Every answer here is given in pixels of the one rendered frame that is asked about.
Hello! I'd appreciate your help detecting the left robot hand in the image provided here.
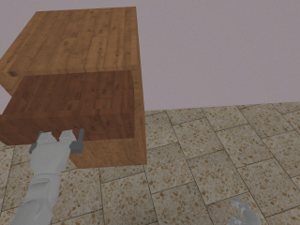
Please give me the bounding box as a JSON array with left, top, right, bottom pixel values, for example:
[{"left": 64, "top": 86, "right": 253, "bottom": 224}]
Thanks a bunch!
[{"left": 30, "top": 129, "right": 77, "bottom": 176}]

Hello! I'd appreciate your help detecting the cabinet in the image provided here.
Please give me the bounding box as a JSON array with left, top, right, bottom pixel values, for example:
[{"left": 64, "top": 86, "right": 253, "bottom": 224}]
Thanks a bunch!
[{"left": 0, "top": 7, "right": 147, "bottom": 169}]

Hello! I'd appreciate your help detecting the handle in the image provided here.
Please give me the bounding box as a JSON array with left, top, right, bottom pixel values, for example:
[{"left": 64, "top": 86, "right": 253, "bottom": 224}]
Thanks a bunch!
[{"left": 29, "top": 128, "right": 84, "bottom": 154}]

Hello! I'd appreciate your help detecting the drawer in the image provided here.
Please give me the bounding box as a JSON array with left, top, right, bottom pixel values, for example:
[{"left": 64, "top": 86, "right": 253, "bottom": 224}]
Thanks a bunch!
[{"left": 0, "top": 69, "right": 135, "bottom": 146}]

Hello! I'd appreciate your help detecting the robot left forearm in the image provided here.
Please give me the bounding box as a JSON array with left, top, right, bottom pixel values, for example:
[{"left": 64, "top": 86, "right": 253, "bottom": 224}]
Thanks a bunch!
[{"left": 10, "top": 173, "right": 61, "bottom": 225}]

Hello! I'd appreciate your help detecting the right robot hand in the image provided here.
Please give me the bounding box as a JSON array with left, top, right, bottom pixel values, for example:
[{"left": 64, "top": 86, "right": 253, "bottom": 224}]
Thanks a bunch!
[{"left": 227, "top": 198, "right": 262, "bottom": 225}]

